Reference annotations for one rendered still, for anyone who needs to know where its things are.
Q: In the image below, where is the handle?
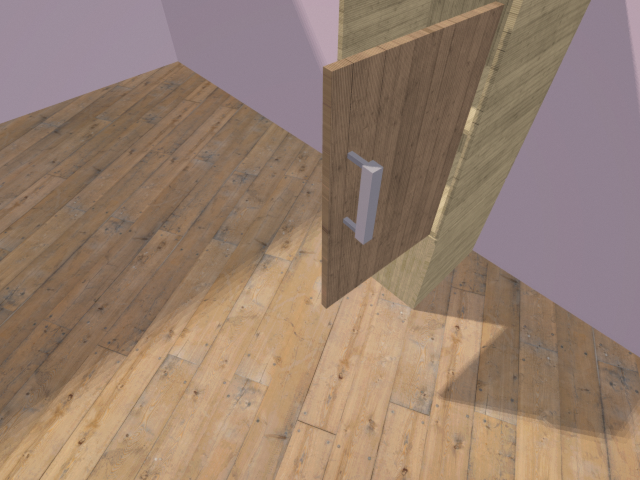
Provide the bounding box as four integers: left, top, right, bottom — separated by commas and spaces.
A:
343, 151, 383, 245

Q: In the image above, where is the cupboard door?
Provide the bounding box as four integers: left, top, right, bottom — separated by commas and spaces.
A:
321, 1, 505, 309

